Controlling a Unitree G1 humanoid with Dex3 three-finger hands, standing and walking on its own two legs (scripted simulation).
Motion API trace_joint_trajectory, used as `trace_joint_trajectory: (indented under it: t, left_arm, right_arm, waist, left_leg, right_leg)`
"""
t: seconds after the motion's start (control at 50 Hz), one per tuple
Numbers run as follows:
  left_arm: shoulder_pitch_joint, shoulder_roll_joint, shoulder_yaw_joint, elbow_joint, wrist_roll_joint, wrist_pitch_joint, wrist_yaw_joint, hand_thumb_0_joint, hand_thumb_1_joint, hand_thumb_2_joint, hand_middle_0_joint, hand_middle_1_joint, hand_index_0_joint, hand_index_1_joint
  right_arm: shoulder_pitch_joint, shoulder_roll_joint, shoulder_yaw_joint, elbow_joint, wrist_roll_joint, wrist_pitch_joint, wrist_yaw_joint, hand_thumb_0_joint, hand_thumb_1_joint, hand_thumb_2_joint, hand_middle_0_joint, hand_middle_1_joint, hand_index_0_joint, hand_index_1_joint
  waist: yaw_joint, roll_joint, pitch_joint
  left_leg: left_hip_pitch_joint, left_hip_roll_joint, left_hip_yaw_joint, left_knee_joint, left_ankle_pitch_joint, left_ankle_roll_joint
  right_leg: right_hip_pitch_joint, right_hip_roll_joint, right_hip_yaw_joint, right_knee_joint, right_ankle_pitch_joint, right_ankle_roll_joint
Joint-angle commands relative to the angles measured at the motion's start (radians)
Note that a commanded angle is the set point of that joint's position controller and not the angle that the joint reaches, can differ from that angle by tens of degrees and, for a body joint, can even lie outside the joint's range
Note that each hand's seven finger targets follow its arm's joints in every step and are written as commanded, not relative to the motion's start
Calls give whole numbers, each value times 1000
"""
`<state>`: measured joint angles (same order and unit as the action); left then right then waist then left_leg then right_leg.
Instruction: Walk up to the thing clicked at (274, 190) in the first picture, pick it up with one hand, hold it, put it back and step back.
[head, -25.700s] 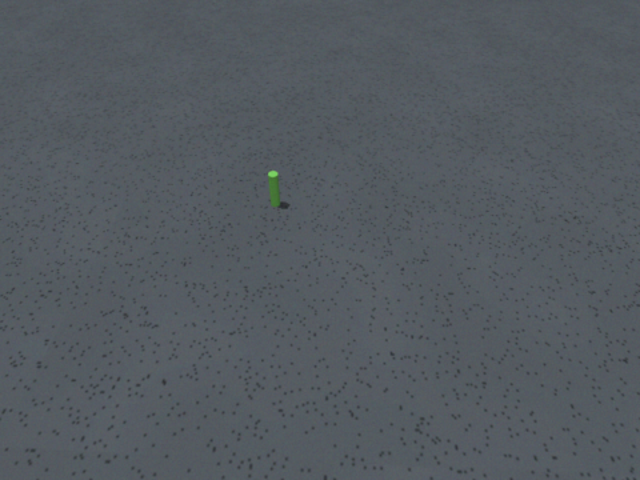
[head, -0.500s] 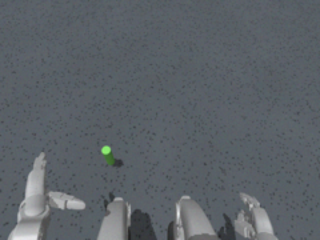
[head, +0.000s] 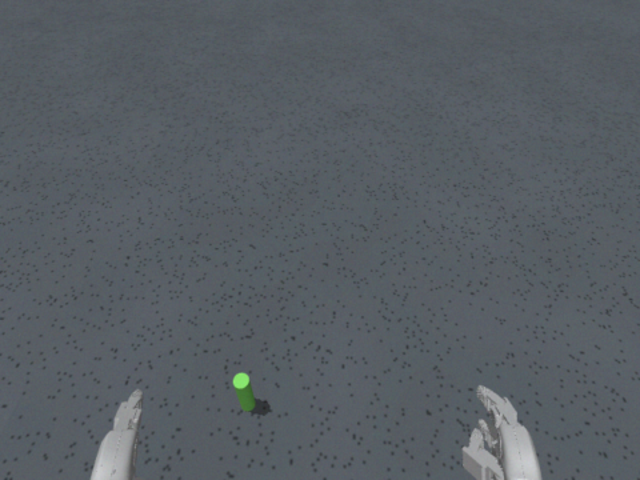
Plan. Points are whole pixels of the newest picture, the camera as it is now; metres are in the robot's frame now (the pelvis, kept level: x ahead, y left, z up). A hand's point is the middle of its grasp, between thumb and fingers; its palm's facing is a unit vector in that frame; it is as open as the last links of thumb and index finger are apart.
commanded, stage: home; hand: left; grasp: from the side
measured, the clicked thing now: (244, 393) +0.46 +0.19 -0.63
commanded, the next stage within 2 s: stand in 1.46 s
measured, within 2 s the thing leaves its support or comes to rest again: neither
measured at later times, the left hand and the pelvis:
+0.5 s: hand (178, 461) +0.17 +0.17 -0.05, palm faces +0.09 -0.95 -0.29, open 17.4 cm; pelvis +0.01 -0.01 +0.00, yaw +0 degrees
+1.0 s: hand (180, 463) +0.17 +0.17 -0.05, palm faces +0.10 -0.95 -0.28, open 17.3 cm; pelvis +0.00 -0.01 +0.00, yaw +0 degrees
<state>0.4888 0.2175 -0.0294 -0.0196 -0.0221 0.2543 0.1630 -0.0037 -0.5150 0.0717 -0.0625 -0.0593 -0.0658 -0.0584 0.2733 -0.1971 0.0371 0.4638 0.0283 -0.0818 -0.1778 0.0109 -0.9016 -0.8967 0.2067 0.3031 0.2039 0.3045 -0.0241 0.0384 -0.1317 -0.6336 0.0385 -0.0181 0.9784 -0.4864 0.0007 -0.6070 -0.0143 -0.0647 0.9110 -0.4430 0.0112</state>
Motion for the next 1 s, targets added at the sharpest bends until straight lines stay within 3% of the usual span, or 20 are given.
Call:
trace_joint_trajectory:
  t: [0.0, 0.08, 0.12, 0.14, 0.2, 0.26, 0.28, 0.34, 0.4, 0.44, 0.5, 0.6, 0.7, 0.72, 0.74, 0.76, 0.8, 0.84, 0.92, 0.98]
  left_arm:
    - [-69, 102, 79, -175, 15, -50, -1, 0, -553, 54, -49, -52, -48, -52]
    - [-85, 93, 59, -186, 16, -48, -4, 0, -539, 62, -50, -54, -50, -55]
    - [-93, 116, 72, -206, 16, -47, -2, 0, -529, 68, -51, -57, -51, -57]
    - [-10, 77, 56, -118, 16, -37, -5, 0, -533, 66, -51, -56, -51, -56]
    - [-73, 108, 73, -180, 15, -45, -4, 0, -527, 70, -51, -58, -52, -58]
    - [4, 54, 46, -81, 15, -35, -11, 0, -538, 64, -50, -57, -51, -56]
    - [-58, 104, 78, -180, 12, -46, -7, 0, -554, 55, -49, -55, -49, -54]
    - [-55, 107, 75, -168, 14, -43, -7, 0, -529, 71, -51, -60, -52, -59]
    - [-16, 63, 54, -82, 15, -38, -13, 0, -548, 59, -49, -57, -50, -56]
    - [-125, 136, 96, -230, 14, -53, -7, 0, -534, 68, -51, -60, -52, -58]
    - [-21, 67, 55, -109, 13, -40, -15, 0, -549, 60, -49, -58, -51, -56]
    - [-71, 107, 84, -162, 15, -46, -14, 0, -549, 60, -49, -59, -51, -57]
    - [-42, 84, 69, -122, 16, -43, -19, 0, -514, 81, -53, -65, -55, -63]
    - [-75, 107, 79, -180, 14, -47, -18, 0, -533, 70, -51, -62, -53, -60]
    - [-42, 73, 57, -112, 16, -42, -20, 0, -527, 74, -51, -63, -54, -61]
    - [-41, 72, 63, -104, 14, -40, -21, 0, -527, 73, -51, -63, -53, -61]
    - [-101, 123, 93, -186, 16, -50, -16, 0, -521, 77, -52, -64, -54, -62]
    - [-56, 83, 63, -126, 15, -42, -22, 0, -529, 72, -51, -63, -53, -61]
    - [-92, 116, 88, -172, 17, -48, -18, 0, -509, 83, -53, -66, -55, -64]
    - [-20, 69, 57, -118, 14, -41, -25, 0, -517, 79, -52, -65, -54, -62]
  right_arm:
    - [-50, -122, -53, -142, -11, -62, -18, 0, -896, -902, 201, 301, 201, 301]
    - [-50, -123, -51, -129, -14, -74, -18, 0, -896, -902, 201, 301, 201, 301]
    - [-47, -126, -53, -121, -13, -78, -19, 0, -896, -902, 201, 301, 201, 301]
    - [-51, -118, -46, -121, -14, -79, -16, 0, -896, -902, 201, 301, 201, 301]
    - [-55, -121, -48, -118, -14, -77, -15, 0, -897, -902, 201, 301, 201, 301]
    - [-60, -121, -48, -123, -14, -79, -11, 0, -897, -902, 201, 301, 201, 301]
    - [-64, -123, -51, -123, -12, -78, -12, 0, -897, -902, 201, 301, 201, 301]
    - [-53, -124, -52, -115, -12, -77, -11, 0, -897, -902, 201, 301, 201, 301]
    - [-63, -121, -52, -118, -13, -80, -13, 0, -898, -902, 200, 301, 200, 301]
    - [-59, -126, -55, -113, -12, -80, -14, 0, -898, -902, 200, 301, 200, 301]
    - [-61, -119, -52, -114, -13, -85, -13, 0, -898, -903, 200, 301, 200, 301]
    - [-59, -123, -54, -108, -12, -85, -14, 0, -898, -903, 200, 301, 200, 301]
    - [-62, -122, -53, -108, -13, -89, -13, 0, -899, -903, 200, 301, 200, 301]
    - [-63, -123, -54, -108, -13, -89, -14, 0, -899, -903, 200, 301, 200, 301]
    - [-66, -121, -52, -107, -15, -90, -15, 0, -899, -903, 200, 301, 200, 301]
    - [-67, -121, -52, -108, -14, -92, -13, 0, -899, -903, 200, 301, 200, 301]
    - [-62, -122, -53, -102, -13, -92, -18, 0, -899, -903, 200, 301, 200, 301]
    - [-64, -120, -50, -103, -16, -93, -16, 0, -899, -903, 200, 301, 200, 301]
    - [-70, -118, -50, -103, -14, -96, -17, 0, -899, -902, 200, 300, 200, 300]
    - [-64, -117, -51, -103, -15, -99, -16, 0, -899, -903, 200, 301, 200, 301]
  waist:
    - [-9, 11, -62]
    - [-14, 34, -78]
    - [-7, 33, -74]
    - [-7, 0, -67]
    - [-1, 20, -73]
    - [-7, -15, -52]
    - [11, 8, -81]
    - [4, 10, -82]
    - [-5, -33, -47]
    - [8, 37, -84]
    - [-1, -28, -51]
    - [4, 0, -59]
    - [-1, -16, -64]
    - [2, 10, -74]
    - [-6, -17, -58]
    - [-7, -28, -42]
    - [3, 10, -71]
    - [-6, -17, -52]
    - [5, -7, -56]
    - [-2, -29, -60]
  left_leg:
    - [67, -25, 5, -184, 196, 5]
    - [104, -24, -5, -197, 214, -2]
    - [106, -28, 0, -188, 249, -1]
    - [98, -27, -3, -184, 260, 0]
    - [99, -29, 0, -185, 261, -1]
    - [86, -25, -8, -192, 249, 0]
    - [96, -27, -3, -190, 262, -1]
    - [103, -30, 1, -184, 284, 1]
    - [88, -30, 8, -184, 246, 6]
    - [104, -31, 7, -196, 236, 1]
    - [87, -30, 10, -185, 236, 7]
    - [97, -31, 11, -190, 235, 5]
    - [98, -32, 13, -191, 216, 8]
    - [103, -32, 14, -190, 226, 6]
    - [95, -33, 13, -187, 221, 7]
    - [87, -30, 10, -190, 212, 8]
    - [104, -33, 17, -188, 224, 7]
    - [93, -34, 15, -187, 215, 9]
    - [92, -37, 17, -193, 180, 9]
    - [93, -34, 16, -186, 206, 10]
  right_leg:
    - [63, 36, -3, -143, 156, -24]
    - [72, 39, -7, -140, 166, -26]
    - [84, 36, -7, -144, 199, -24]
    - [95, 37, -8, -145, 206, -23]
    - [101, 35, -8, -151, 212, -23]
    - [93, 40, -12, -150, 197, -24]
    - [108, 36, -10, -152, 209, -25]
    - [111, 34, -5, -151, 237, -23]
    - [95, 34, -3, -165, 210, -18]
    - [105, 31, -1, -161, 195, -24]
    - [95, 32, -1, -168, 202, -19]
    - [94, 31, 2, -168, 198, -20]
    - [97, 30, 4, -172, 182, -18]
    - [94, 29, 5, -171, 190, -20]
    - [93, 30, 3, -173, 190, -16]
    - [86, 32, 0, -172, 180, -16]
    - [96, 26, 8, -173, 193, -17]
    - [93, 28, 6, -177, 185, -16]
    - [89, 23, 10, -188, 149, -15]
    - [90, 28, 6, -180, 177, -16]
